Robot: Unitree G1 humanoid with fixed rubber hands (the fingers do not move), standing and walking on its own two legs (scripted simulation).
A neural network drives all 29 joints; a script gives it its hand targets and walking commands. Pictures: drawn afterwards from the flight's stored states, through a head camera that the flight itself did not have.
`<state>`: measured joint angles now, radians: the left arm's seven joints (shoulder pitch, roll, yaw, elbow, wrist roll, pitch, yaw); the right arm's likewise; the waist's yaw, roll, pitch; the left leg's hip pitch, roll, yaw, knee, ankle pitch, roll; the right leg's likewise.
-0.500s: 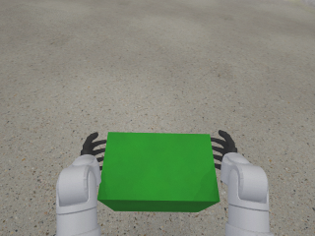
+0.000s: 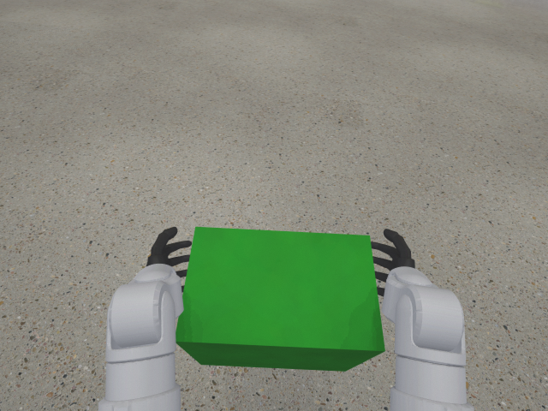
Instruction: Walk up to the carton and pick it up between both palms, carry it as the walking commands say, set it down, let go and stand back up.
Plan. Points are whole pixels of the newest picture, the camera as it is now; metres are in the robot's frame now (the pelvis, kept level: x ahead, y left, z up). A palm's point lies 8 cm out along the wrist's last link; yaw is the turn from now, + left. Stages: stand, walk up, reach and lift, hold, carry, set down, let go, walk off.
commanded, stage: carry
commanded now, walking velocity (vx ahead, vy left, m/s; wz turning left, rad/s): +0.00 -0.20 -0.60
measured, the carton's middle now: (277, 306) +0.29 +0.00 +0.00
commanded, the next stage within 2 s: none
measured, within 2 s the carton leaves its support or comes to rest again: neither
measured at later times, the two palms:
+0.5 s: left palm (293, 297) +0.28 -0.02 +0.05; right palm out of the picture +0.21 -0.33 +0.08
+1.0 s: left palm (481, 351) +0.21 -0.26 +0.05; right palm out of the picture +0.06 -0.54 +0.07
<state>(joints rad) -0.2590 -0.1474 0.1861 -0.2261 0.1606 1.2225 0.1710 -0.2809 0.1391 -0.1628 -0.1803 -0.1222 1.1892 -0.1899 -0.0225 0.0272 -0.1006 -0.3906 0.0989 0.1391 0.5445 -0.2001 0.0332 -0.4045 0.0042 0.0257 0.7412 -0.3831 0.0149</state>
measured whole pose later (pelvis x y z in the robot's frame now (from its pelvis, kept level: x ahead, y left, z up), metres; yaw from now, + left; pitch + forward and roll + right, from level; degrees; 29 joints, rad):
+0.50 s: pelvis -0.04 -0.12 -0.01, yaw -13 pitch +5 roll -3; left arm -0.24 -0.15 0.18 -0.26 0.16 1.19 0.16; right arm -0.28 0.16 -0.19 -0.21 -0.10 1.17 -0.20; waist -0.02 -0.02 -0.07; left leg -0.41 0.12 0.16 0.67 -0.34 0.04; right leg -0.61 0.09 0.02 1.05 -0.36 -0.02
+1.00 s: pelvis -0.13 -0.26 -0.02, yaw -27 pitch +4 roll -2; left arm -0.28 -0.16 0.18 -0.27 0.16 1.17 0.15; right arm -0.28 0.15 -0.20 -0.28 -0.10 1.15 -0.20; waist -0.02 -0.01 0.00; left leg -0.43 0.04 0.11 0.84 -0.53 -0.13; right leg -0.51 0.09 0.02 0.63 -0.19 -0.04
